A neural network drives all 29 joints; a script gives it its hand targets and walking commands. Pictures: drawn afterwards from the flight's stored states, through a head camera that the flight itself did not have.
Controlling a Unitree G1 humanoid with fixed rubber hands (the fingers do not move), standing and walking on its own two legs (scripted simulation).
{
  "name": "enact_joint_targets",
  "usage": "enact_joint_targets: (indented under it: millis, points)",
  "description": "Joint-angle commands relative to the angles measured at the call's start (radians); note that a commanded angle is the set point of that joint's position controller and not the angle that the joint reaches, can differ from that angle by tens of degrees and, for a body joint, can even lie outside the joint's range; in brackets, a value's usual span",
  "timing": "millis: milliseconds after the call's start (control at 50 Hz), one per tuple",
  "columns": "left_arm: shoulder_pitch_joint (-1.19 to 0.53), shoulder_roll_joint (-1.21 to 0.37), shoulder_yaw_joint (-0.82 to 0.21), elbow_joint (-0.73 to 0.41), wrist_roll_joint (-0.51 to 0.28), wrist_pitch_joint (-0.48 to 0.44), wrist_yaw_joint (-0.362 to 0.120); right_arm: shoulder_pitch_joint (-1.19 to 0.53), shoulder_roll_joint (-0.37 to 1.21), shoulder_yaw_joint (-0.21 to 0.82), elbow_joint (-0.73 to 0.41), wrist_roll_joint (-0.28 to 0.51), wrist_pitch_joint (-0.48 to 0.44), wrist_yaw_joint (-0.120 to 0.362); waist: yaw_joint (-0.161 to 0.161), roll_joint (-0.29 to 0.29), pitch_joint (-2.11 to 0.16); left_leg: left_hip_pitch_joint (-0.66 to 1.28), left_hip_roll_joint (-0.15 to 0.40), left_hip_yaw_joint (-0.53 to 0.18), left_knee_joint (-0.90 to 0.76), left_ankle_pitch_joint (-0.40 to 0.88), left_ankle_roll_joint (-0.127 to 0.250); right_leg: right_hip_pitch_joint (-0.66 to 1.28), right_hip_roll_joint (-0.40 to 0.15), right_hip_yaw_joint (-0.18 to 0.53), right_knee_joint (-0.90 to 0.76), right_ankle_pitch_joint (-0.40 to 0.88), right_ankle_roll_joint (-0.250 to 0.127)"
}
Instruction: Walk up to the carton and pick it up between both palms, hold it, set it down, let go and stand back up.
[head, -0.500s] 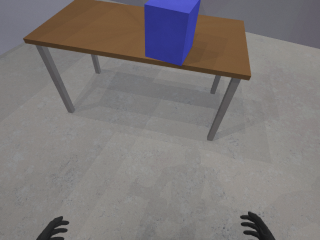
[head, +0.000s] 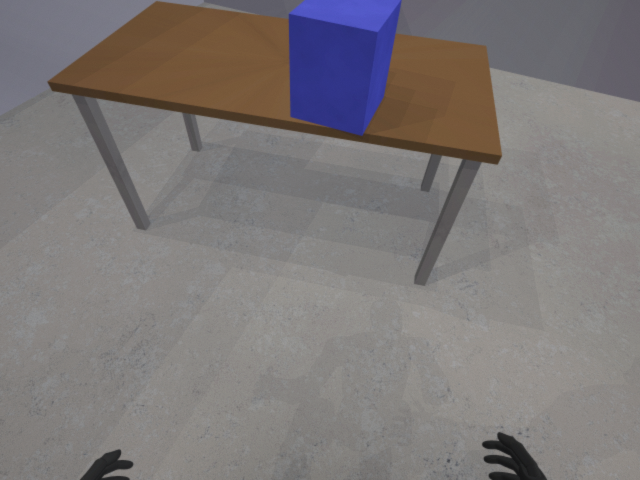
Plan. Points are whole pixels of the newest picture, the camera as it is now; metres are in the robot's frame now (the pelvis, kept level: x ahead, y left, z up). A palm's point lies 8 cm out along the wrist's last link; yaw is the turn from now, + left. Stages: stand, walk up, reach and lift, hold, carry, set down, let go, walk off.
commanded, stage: stand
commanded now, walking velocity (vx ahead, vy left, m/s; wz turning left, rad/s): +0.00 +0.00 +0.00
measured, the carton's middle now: (343, 61) +1.05 -0.05 +0.02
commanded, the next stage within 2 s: none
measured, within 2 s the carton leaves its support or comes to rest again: neither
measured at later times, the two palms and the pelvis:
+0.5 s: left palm out of the picture +0.10 +0.29 -0.10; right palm out of the picture +0.12 -0.27 -0.09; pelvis +0.00 +0.00 +0.00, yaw +0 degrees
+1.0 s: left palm out of the picture +0.07 +0.30 -0.10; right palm out of the picture +0.10 -0.27 -0.09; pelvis -0.02 +0.00 +0.00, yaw +0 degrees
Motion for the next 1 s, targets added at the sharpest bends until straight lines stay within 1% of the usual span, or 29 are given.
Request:
enact_joint_targets:
  millis: [0, 20, 60, 120, 140, 180, 220, 260, 300, 360, 380, 400, 460, 520, 540, 560, 600, 640, 680, 720, 740, 780, 800, 840, 880, 900, 920, 940, 980]
  points:
    - [-0.053, 0.204, 0.072, -0.045, 0.013, -0.046, 0.008, -0.058, -0.255, -0.074, 0.011, -0.025, -0.052, -0.011, 0.016, 0.069, -0.137, 0.054, 0.088, -0.099, -0.125, 0.276, 0.084, 0.021, -0.08, 0.092, -0.113, 0.277, -0.08]
    - [-0.054, 0.199, 0.067, -0.039, 0.016, -0.044, 0.005, -0.057, -0.242, -0.068, 0.016, -0.022, -0.053, -0.012, -0.004, 0.092, -0.136, 0.057, 0.085, -0.087, -0.121, 0.28, 0.08, 0.026, -0.076, 0.096, -0.108, 0.281, -0.078]
    - [-0.055, 0.202, 0.065, -0.023, 0.017, -0.05, 0.005, -0.057, -0.246, -0.078, 0.012, -0.028, -0.051, -0.017, 0.01, 0.02, -0.117, 0.046, 0.088, -0.094, -0.137, 0.253, 0.08, 0.029, -0.079, 0.093, -0.12, 0.278, -0.073]
    - [-0.07, 0.175, 0.059, -0.035, 0.016, -0.043, 0.008, -0.066, -0.25, -0.077, 0.017, -0.027, -0.051, -0.015, 0.013, 0.054, -0.129, 0.044, 0.089, -0.111, -0.132, 0.3, 0.086, 0.039, -0.086, 0.103, -0.119, 0.295, -0.087]
    - [-0.064, 0.186, 0.059, -0.025, 0.015, -0.046, 0.006, -0.066, -0.225, -0.071, 0.019, -0.027, -0.054, -0.016, 0.008, 0.03, -0.136, 0.073, 0.082, -0.097, -0.141, 0.288, 0.081, 0.036, -0.095, 0.102, -0.129, 0.306, -0.083]
    - [-0.067, 0.205, 0.072, -0.02, 0.017, -0.045, 0.013, -0.065, -0.24, -0.075, 0.024, -0.023, -0.05, -0.017, 0.008, 0.083, -0.147, 0.081, 0.087, -0.094, -0.126, 0.32, 0.087, 0.037, -0.096, 0.122, -0.125, 0.314, -0.081]
    - [-0.075, 0.195, 0.071, -0.03, 0.016, -0.049, 0.011, -0.056, -0.248, -0.074, 0.03, -0.022, -0.052, -0.019, 0.011, 0.036, -0.141, 0.077, 0.082, -0.089, -0.127, 0.332, 0.074, 0.038, -0.084, 0.1, -0.12, 0.341, -0.078]
    - [-0.043, 0.206, 0.07, -0.002, 0.014, -0.053, 0.01, -0.055, -0.236, -0.07, 0.031, -0.022, -0.052, -0.012, 0.008, 0.057, -0.159, 0.093, 0.087, -0.091, -0.132, 0.316, 0.073, 0.044, -0.087, 0.108, -0.109, 0.342, -0.072]
    - [-0.085, 0.215, 0.071, -0.003, 0.019, -0.041, 0.017, -0.062, -0.236, -0.064, 0.035, -0.02, -0.047, -0.015, 0.003, 0.041, -0.119, 0.062, 0.085, -0.095, -0.151, 0.309, 0.076, 0.03, -0.087, 0.116, -0.12, 0.317, -0.076]
    - [-0.03, 0.203, 0.069, 0.009, 0.013, -0.051, 0.012, -0.047, -0.238, -0.062, 0.053, -0.02, -0.047, -0.02, 0.019, 0.103, -0.135, 0.071, 0.087, -0.094, -0.139, 0.341, 0.073, 0.057, -0.097, 0.122, -0.131, 0.325, -0.08]
    - [-0.051, 0.186, 0.056, -0.001, 0.01, -0.055, 0.012, -0.067, -0.243, -0.072, 0.049, -0.026, -0.049, -0.02, 0.017, 0.06, -0.12, 0.071, 0.089, -0.108, -0.129, 0.352, 0.088, 0.03, -0.089, 0.119, -0.131, 0.339, -0.08]
    - [-0.061, 0.203, 0.059, 0.019, 0.022, -0.055, 0.011, -0.035, -0.223, -0.069, 0.055, -0.019, -0.05, -0.019, -0.008, 0.005, -0.164, 0.097, 0.084, -0.087, -0.134, 0.32, 0.078, 0.049, -0.095, 0.117, -0.133, 0.339, -0.08]
    - [-0.063, 0.186, 0.057, 0.016, 0.016, -0.047, 0.01, -0.055, -0.249, -0.067, 0.052, -0.024, -0.054, -0.019, 0.009, 0.098, -0.119, 0.067, 0.087, -0.103, -0.152, 0.324, 0.083, 0.041, -0.09, 0.101, -0.127, 0.32, -0.078]
    - [-0.063, 0.19, 0.058, 0.018, 0.008, -0.051, 0.007, -0.053, -0.251, -0.073, 0.068, -0.018, -0.048, -0.011, 0.009, 0.028, -0.137, 0.062, 0.085, -0.104, -0.143, 0.294, 0.074, 0.04, -0.084, 0.105, -0.126, 0.32, -0.076]
    - [-0.067, 0.193, 0.053, 0.024, 0.017, -0.05, 0.006, -0.06, -0.248, -0.067, 0.07, -0.025, -0.046, -0.014, 0.013, 0.076, -0.099, 0.058, 0.076, -0.093, -0.149, 0.286, 0.076, 0.033, -0.096, 0.126, -0.162, 0.303, -0.08]
    - [-0.069, 0.21, 0.066, 0.028, 0.011, -0.051, 0.009, -0.063, -0.248, -0.07, 0.07, -0.02, -0.047, -0.012, 0.006, 0.036, -0.103, 0.074, 0.081, -0.084, -0.161, 0.256, 0.067, 0.02, -0.089, 0.111, -0.15, 0.296, -0.075]
    - [-0.073, 0.186, 0.052, 0.028, 0.012, -0.054, 0.013, -0.093, -0.235, -0.065, 0.066, -0.023, -0.048, -0.014, 0.015, 0.045, -0.09, 0.046, 0.086, -0.12, -0.162, 0.269, 0.083, 0.02, -0.087, 0.127, -0.161, 0.307, -0.076]
    - [-0.063, 0.213, 0.056, 0.039, 0.014, -0.053, 0.012, -0.063, -0.227, -0.069, 0.077, -0.019, -0.05, -0.01, 0.006, 0.062, -0.11, 0.06, 0.077, -0.083, -0.15, 0.273, 0.069, 0.05, -0.1, 0.138, -0.182, 0.294, -0.079]
    - [-0.072, 0.22, 0.06, 0.044, 0.011, -0.049, 0.011, -0.066, -0.235, -0.069, 0.087, -0.02, -0.044, -0.009, -0.001, 0.045, -0.129, 0.107, 0.081, -0.079, -0.156, 0.294, 0.065, 0.045, -0.109, 0.131, -0.169, 0.348, -0.082]
    - [-0.092, 0.202, 0.056, 0.049, 0.013, -0.053, 0.012, -0.065, -0.214, -0.06, 0.081, -0.021, -0.045, -0.013, -0.009, 0.02, -0.082, 0.07, 0.072, -0.09, -0.156, 0.279, 0.073, 0.012, -0.096, 0.137, -0.183, 0.296, -0.076]
    - [-0.083, 0.192, 0.054, 0.048, 0.013, -0.05, 0.015, -0.066, -0.253, -0.063, 0.082, -0.028, -0.047, -0.01, -0.004, 0.07, -0.11, 0.067, 0.087, -0.098, -0.159, 0.274, 0.075, 0.042, -0.102, 0.137, -0.178, 0.307, -0.079]
    - [-0.091, 0.199, 0.063, 0.054, 0.01, -0.043, 0.018, -0.069, -0.247, -0.059, 0.106, -0.028, -0.045, -0.011, 0.018, 0.059, -0.106, 0.077, 0.094, -0.112, -0.202, 0.249, 0.07, 0.046, -0.096, 0.127, -0.185, 0.248, -0.074]
    - [-0.081, 0.2, 0.057, 0.056, 0.01, -0.044, 0.016, -0.076, -0.231, -0.06, 0.104, -0.016, -0.046, -0.012, 0.004, 0.081, -0.094, 0.081, 0.097, -0.122, -0.212, 0.224, 0.073, 0.014, -0.082, 0.126, -0.179, 0.236, -0.071]
    - [-0.086, 0.181, 0.051, 0.063, 0.002, -0.042, 0.017, -0.103, -0.245, -0.061, 0.093, -0.016, -0.046, -0.012, 0.009, 0.046, -0.083, 0.049, 0.098, -0.127, -0.229, 0.18, 0.067, 0.036, -0.089, 0.121, -0.202, 0.224, -0.071]
    - [-0.07, 0.178, 0.054, 0.068, 0.013, -0.046, 0.01, -0.082, -0.253, -0.061, 0.111, -0.027, -0.053, -0.013, 0.014, 0.067, -0.117, 0.064, 0.104, -0.123, -0.227, 0.186, 0.072, 0.077, -0.085, 0.12, -0.194, 0.232, -0.066]
    - [-0.065, 0.188, 0.048, 0.073, 0.009, -0.051, 0.008, -0.069, -0.239, -0.053, 0.112, -0.02, -0.048, -0.011, 0.003, 0.04, -0.11, 0.08, 0.092, -0.114, -0.205, 0.227, 0.069, 0.05, -0.093, 0.141, -0.203, 0.233, -0.072]
    - [-0.086, 0.181, 0.047, 0.077, 0.016, -0.05, 0.008, -0.087, -0.237, -0.059, 0.111, -0.022, -0.051, -0.015, 0.0, 0.075, -0.1, 0.074, 0.093, -0.121, -0.218, 0.215, 0.072, 0.039, -0.09, 0.135, -0.203, 0.239, -0.07]
    - [-0.078, 0.189, 0.051, 0.085, 0.012, -0.052, 0.005, -0.088, -0.243, -0.057, 0.121, -0.025, -0.05, -0.013, 0.014, 0.068, -0.084, 0.065, 0.099, -0.12, -0.24, 0.208, 0.069, 0.04, -0.084, 0.131, -0.202, 0.241, -0.065]
    - [-0.079, 0.206, 0.059, 0.096, 0.011, -0.043, 0.006, -0.072, -0.252, -0.06, 0.123, -0.022, -0.05, -0.012, 0.008, 0.017, -0.079, 0.048, 0.106, -0.133, -0.243, 0.209, 0.065, 0.047, -0.082, 0.13, -0.21, 0.235, -0.066]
